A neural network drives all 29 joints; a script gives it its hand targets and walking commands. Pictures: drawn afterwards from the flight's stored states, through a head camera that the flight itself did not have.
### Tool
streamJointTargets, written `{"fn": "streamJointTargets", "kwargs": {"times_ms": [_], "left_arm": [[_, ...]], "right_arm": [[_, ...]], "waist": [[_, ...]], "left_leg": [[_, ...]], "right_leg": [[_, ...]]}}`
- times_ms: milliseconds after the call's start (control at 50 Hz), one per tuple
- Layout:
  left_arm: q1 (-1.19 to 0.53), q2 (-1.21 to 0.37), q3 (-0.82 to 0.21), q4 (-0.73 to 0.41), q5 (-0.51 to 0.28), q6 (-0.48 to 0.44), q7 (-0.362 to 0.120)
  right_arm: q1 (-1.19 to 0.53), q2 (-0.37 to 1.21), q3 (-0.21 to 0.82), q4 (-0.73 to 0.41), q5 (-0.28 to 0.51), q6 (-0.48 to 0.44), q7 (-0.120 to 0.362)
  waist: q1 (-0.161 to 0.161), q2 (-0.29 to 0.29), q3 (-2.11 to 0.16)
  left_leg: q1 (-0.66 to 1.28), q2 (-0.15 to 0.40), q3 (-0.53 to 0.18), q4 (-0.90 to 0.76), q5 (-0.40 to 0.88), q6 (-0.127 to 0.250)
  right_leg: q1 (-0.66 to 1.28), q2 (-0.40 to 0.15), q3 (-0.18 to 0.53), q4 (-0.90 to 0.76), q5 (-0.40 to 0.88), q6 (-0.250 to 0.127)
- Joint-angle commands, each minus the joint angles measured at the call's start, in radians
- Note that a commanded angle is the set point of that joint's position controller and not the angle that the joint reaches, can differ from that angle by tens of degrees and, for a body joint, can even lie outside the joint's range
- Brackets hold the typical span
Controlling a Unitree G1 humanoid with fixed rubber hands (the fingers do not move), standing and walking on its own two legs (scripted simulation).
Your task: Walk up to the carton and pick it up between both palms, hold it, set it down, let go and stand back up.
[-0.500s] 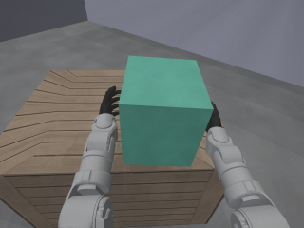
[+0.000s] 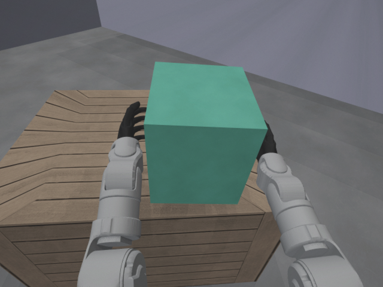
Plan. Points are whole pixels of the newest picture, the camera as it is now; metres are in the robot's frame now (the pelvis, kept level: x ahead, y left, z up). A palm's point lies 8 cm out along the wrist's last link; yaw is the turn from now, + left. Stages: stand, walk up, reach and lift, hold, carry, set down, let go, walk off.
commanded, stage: reach and lift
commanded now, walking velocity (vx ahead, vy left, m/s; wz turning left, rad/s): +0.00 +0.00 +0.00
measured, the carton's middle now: (197, 134) +0.41 +0.00 +0.15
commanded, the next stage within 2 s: hold in 0.48 s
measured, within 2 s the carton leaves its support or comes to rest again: neither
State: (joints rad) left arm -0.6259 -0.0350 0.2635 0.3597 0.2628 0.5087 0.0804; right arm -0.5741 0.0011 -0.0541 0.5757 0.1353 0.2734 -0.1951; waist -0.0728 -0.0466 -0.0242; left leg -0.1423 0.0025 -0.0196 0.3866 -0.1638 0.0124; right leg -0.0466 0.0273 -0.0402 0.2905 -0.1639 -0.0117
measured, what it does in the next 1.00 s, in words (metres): stands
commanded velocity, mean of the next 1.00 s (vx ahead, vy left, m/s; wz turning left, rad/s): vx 0.00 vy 0.00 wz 0.00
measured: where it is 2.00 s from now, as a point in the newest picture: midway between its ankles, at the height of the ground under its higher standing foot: outside the picture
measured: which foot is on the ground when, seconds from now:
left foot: down 0.00-1.00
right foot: down 0.00-1.00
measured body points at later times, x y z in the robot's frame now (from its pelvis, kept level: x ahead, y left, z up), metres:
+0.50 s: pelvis +0.01 +0.00 +0.00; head -0.03 +0.03 +0.45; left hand +0.39 +0.15 +0.17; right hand +0.37 -0.15 +0.15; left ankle +0.03 +0.11 -0.75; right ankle +0.00 -0.11 -0.75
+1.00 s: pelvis +0.00 +0.00 +0.00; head -0.04 +0.02 +0.45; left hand +0.38 +0.15 +0.20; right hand +0.37 -0.14 +0.16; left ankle +0.03 +0.11 -0.75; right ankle +0.00 -0.11 -0.75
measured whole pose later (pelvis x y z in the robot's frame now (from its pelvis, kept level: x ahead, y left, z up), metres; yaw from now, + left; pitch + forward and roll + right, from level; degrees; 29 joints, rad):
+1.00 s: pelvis +0.00 +0.00 +0.00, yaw +1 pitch -8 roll -1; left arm -0.67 -0.03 0.26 0.20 0.31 0.66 0.04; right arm -0.61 0.02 -0.06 0.49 0.15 0.30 -0.20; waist -0.07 -0.03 0.04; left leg -0.08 0.00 -0.04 0.37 -0.16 0.01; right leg 0.01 0.03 -0.05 0.28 -0.16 -0.02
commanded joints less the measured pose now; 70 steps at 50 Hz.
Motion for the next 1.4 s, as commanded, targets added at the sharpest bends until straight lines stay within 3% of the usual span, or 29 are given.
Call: {"fn": "streamJointTargets", "kwargs": {"times_ms": [0,440,600,740,760,800,860,880,900,920,960,1000,1020,1080,1140,1180,1200,1260,1280,1300,1340,1380], "left_arm": [[-0.561,-0.676,-0.534,-0.120,-0.130,-0.010,-0.177],[-0.546,-0.649,-0.563,-0.208,-0.137,0.045,-0.191],[-0.532,-0.622,-0.579,-0.315,-0.142,0.094,-0.190],[-0.571,-0.605,-0.520,-0.256,-0.109,0.145,-0.224],[-0.645,-0.578,-0.484,-0.186,-0.098,0.139,-0.230],[-0.665,-0.592,-0.462,-0.136,-0.090,0.133,-0.243],[-0.701,-0.630,-0.518,-0.233,-0.117,0.110,-0.229],[-0.713,-0.623,-0.519,-0.212,-0.126,0.103,-0.223],[-0.691,-0.662,-0.535,-0.243,-0.141,0.096,-0.214],[-0.659,-0.651,-0.564,-0.280,-0.150,0.096,-0.209],[-0.583,-0.629,-0.546,-0.272,-0.133,0.105,-0.210],[-0.505,-0.588,-0.512,-0.270,-0.101,0.122,-0.225],[-0.493,-0.589,-0.523,-0.321,-0.097,0.129,-0.226],[-0.491,-0.547,-0.429,-0.213,-0.043,0.154,-0.249],[-0.535,-0.551,-0.447,-0.266,-0.062,0.151,-0.248],[-0.586,-0.579,-0.470,-0.304,-0.083,0.145,-0.240],[-0.587,-0.595,-0.523,-0.372,-0.115,0.138,-0.231],[-0.610,-0.583,-0.506,-0.309,-0.107,0.133,-0.228],[-0.574,-0.605,-0.541,-0.376,-0.120,0.131,-0.226],[-0.593,-0.571,-0.524,-0.322,-0.094,0.137,-0.229],[-0.604,-0.547,-0.450,-0.223,-0.052,0.156,-0.249],[-0.593,-0.545,-0.434,-0.213,-0.055,0.171,-0.264]], "right_arm": [[-0.952,0.582,0.406,-0.417,0.087,-0.102,0.095],[-0.919,0.566,0.436,-0.484,0.109,-0.056,0.074],[-0.941,0.581,0.518,-0.567,0.170,-0.027,0.045],[-0.923,0.555,0.401,-0.468,0.115,0.009,0.061],[-0.937,0.524,0.326,-0.362,0.076,0.007,0.073],[-0.944,0.507,0.267,-0.304,0.026,-0.010,0.095],[-0.980,0.519,0.279,-0.371,0.046,-0.049,0.111],[-1.002,0.528,0.297,-0.393,0.055,-0.058,0.110],[-1.016,0.531,0.313,-0.415,0.061,-0.071,0.107],[-0.996,0.544,0.360,-0.464,0.086,-0.079,0.099],[-0.947,0.525,0.400,-0.485,0.110,-0.070,0.081],[-0.897,0.528,0.441,-0.500,0.124,-0.052,0.063],[-0.870,0.535,0.461,-0.515,0.135,-0.049,0.058],[-0.888,0.504,0.422,-0.447,0.093,-0.034,0.062],[-0.923,0.526,0.419,-0.480,0.094,-0.047,0.080],[-0.965,0.556,0.441,-0.526,0.117,-0.059,0.083],[-0.982,0.570,0.484,-0.603,0.137,-0.074,0.076],[-1.011,0.569,0.485,-0.571,0.131,-0.066,0.062],[-0.971,0.583,0.511,-0.615,0.148,-0.071,0.059],[-0.961,0.554,0.474,-0.554,0.134,-0.058,0.060],[-0.944,0.523,0.391,-0.432,0.069,-0.039,0.071],[-0.908,0.516,0.327,-0.375,0.048,-0.036,0.082]], "waist": [[-0.006,0.091,-0.418],[-0.023,0.082,-0.394],[0.016,0.077,-0.430],[-0.015,0.074,-0.266],[-0.017,0.105,-0.197],[-0.037,0.106,-0.171],[-0.048,0.163,-0.351],[-0.042,0.149,-0.352],[-0.046,0.143,-0.422],[-0.044,0.124,-0.475],[-0.037,0.115,-0.448],[-0.013,0.065,-0.424],[-0.012,0.068,-0.443],[0.023,0.019,-0.242],[0.036,0.022,-0.271],[0.029,0.036,-0.309],[0.024,0.060,-0.413],[0.031,0.048,-0.367],[0.030,0.060,-0.415],[0.025,0.090,-0.351],[0.019,0.063,-0.203],[0.006,0.072,-0.166]], "left_leg": [[0.270,-0.024,-0.014,-0.013,0.268,-0.052],[0.271,-0.027,-0.014,-0.019,0.257,-0.049],[0.296,-0.037,-0.015,0.012,0.370,-0.042],[0.212,-0.021,0.014,-0.077,0.126,-0.020],[0.202,-0.012,0.016,-0.105,0.036,-0.032],[0.209,-0.004,0.018,-0.122,-0.046,-0.027],[0.261,0.004,0.004,-0.086,0.077,-0.047],[0.270,-0.001,0.012,-0.067,0.142,-0.048],[0.332,-0.001,0.002,-0.037,0.254,-0.068],[0.381,-0.010,0.001,-0.009,0.347,-0.064],[0.373,-0.016,0.000,0.013,0.420,-0.067],[0.344,-0.027,0.013,0.001,0.391,-0.048],[0.340,-0.027,0.014,-0.007,0.411,-0.050],[0.247,-0.024,0.035,-0.067,0.244,-0.025],[0.241,-0.022,0.044,-0.087,0.178,-0.013],[0.259,-0.023,0.044,-0.064,0.216,-0.011],[0.308,-0.027,0.042,-0.033,0.310,-0.024],[0.294,-0.032,0.040,-0.041,0.269,-0.012],[0.320,-0.034,0.039,-0.024,0.327,-0.018],[0.289,-0.031,0.037,-0.043,0.264,-0.016],[0.221,-0.024,0.051,-0.099,0.069,0.000],[0.208,-0.021,0.062,-0.121,0.002,0.007]], "right_leg": [[0.015,0.035,-0.015,-0.030,0.250,0.049],[0.045,0.029,-0.012,-0.033,0.280,0.057],[0.101,0.032,0.000,-0.024,0.346,0.062],[0.031,0.015,-0.005,-0.069,0.079,0.045],[-0.023,0.016,-0.019,-0.087,-0.032,0.035],[-0.052,0.003,-0.024,-0.091,-0.099,0.023],[0.004,0.016,-0.034,-0.063,0.007,0.013],[0.005,0.017,-0.030,-0.060,0.049,0.014],[0.017,0.027,-0.036,-0.045,0.128,0.014],[0.046,0.032,-0.035,-0.043,0.215,0.025],[0.099,0.028,-0.024,-0.038,0.304,0.034],[0.148,0.024,-0.015,-0.035,0.363,0.061],[0.168,0.030,-0.018,-0.026,0.378,0.064],[0.138,0.024,-0.033,-0.064,0.192,0.059],[0.101,0.020,-0.029,-0.074,0.100,0.050],[0.106,0.020,-0.025,-0.056,0.144,0.046],[0.130,0.025,-0.021,-0.038,0.246,0.044],[0.100,0.017,-0.022,-0.054,0.220,0.054],[0.130,0.023,-0.017,-0.039,0.285,0.054],[0.102,0.017,-0.018,-0.051,0.211,0.053],[0.048,0.001,-0.018,-0.088,0.008,0.050],[0.033,-0.006,-0.018,-0.099,-0.070,0.041]]}}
